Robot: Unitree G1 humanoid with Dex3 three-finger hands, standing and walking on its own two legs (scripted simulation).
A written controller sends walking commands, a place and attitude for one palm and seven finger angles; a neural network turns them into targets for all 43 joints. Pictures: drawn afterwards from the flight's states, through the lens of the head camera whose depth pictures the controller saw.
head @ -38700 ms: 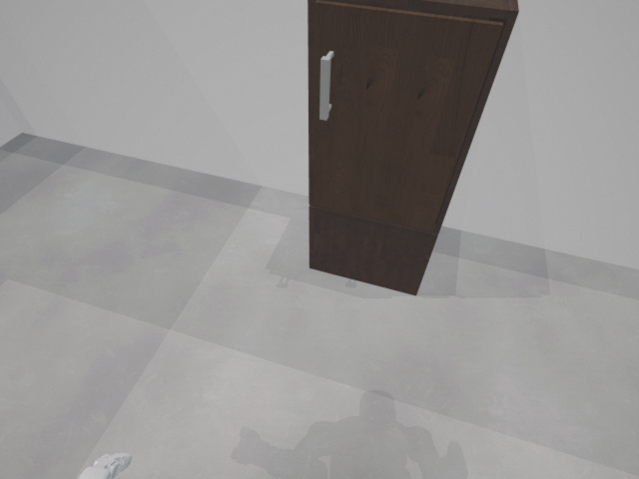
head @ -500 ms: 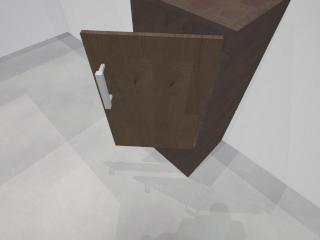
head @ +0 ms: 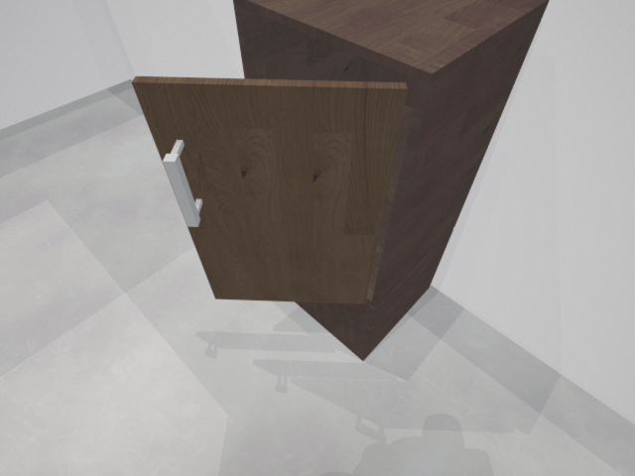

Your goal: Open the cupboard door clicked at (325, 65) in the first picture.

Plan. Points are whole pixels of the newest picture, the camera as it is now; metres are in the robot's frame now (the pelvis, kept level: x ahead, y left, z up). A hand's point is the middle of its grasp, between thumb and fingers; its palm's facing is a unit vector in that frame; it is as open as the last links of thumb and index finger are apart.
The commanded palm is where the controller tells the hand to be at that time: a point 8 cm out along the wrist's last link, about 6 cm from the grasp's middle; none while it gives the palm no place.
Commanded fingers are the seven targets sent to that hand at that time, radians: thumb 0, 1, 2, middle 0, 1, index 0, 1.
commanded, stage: come to a stop and stand still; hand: left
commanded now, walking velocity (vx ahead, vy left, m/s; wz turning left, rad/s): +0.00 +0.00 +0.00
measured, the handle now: (186, 185) +0.55 +0.26 +0.03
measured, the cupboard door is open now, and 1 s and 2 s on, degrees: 41 41 41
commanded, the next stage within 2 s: look again from close up in 0.38 s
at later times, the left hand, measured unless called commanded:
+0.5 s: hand out of the picture -0.03 +0.15 -0.17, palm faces +0.04 -0.98 -0.20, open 7.3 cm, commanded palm none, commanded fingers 0.00 0.90 0.90 -0.20 -0.30 -0.20 -0.30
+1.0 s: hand out of the picture -0.06 +0.20 -0.18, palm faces +0.03 -0.98 -0.19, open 7.3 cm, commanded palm none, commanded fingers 0.00 0.90 0.90 -0.20 -0.30 -0.20 -0.30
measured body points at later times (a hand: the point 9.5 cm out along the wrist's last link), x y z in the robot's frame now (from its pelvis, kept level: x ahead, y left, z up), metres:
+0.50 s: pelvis -0.02 -0.02 +0.00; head +0.00 -0.03 +0.45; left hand -0.03 +0.20 -0.16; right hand -0.04 -0.23 -0.16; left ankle -0.06 +0.11 -0.74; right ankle -0.01 -0.07 -0.74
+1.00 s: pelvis -0.05 +0.03 +0.00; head -0.05 +0.03 +0.45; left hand -0.06 +0.25 -0.16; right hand -0.08 -0.17 -0.17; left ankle -0.05 +0.10 -0.74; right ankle -0.01 -0.07 -0.74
